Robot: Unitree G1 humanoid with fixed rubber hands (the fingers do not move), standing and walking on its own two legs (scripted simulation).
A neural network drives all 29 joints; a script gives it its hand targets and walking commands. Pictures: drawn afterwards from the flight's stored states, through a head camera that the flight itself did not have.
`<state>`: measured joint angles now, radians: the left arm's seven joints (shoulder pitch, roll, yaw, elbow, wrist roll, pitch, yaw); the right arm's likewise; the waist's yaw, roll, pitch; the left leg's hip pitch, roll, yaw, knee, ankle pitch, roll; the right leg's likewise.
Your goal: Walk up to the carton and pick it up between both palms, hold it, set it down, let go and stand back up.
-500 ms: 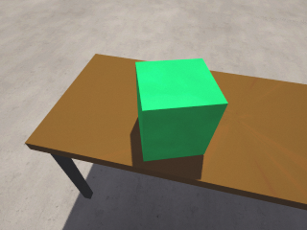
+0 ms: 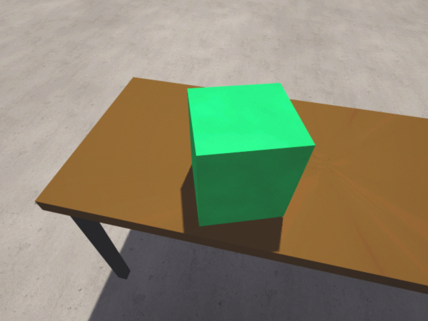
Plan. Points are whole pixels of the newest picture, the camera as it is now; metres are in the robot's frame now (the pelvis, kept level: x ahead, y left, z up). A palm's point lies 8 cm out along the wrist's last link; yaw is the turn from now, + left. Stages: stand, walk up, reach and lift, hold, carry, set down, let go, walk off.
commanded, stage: stand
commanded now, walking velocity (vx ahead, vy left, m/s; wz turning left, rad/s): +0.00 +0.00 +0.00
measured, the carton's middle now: (238, 156) +0.47 -0.05 +0.03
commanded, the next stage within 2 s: walk up in 0.54 s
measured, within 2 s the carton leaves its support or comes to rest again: neither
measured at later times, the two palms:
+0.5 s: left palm out of the picture +0.05 +0.29 -0.12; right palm out of the picture +0.07 -0.27 -0.12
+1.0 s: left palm out of the picture +0.07 +0.34 -0.11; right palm out of the picture +0.06 -0.27 -0.11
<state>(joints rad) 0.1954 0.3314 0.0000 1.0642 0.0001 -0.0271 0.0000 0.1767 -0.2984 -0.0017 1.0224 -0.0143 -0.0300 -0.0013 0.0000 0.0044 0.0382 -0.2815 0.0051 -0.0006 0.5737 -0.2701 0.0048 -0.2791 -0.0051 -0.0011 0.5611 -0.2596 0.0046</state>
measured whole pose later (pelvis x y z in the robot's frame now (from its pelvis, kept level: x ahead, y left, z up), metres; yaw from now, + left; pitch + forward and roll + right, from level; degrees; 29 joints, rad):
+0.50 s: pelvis +0.00 +0.00 +0.00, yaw +0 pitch -1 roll +0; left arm 0.20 0.33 0.00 1.07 0.00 -0.03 0.00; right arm 0.17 -0.30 -0.01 1.03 -0.01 -0.03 0.00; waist 0.00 0.01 0.03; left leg -0.27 0.01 0.00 0.56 -0.27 0.00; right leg -0.26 -0.01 0.00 0.54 -0.25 0.00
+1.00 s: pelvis +0.00 +0.03 +0.00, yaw -2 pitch -2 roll -1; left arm 0.19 0.40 0.00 1.04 0.00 -0.04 0.03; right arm 0.17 -0.33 -0.10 0.96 -0.02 0.05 0.03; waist 0.00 0.01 0.05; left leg -0.27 -0.02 0.01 0.60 -0.31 0.01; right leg -0.26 -0.01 0.05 0.53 -0.24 0.00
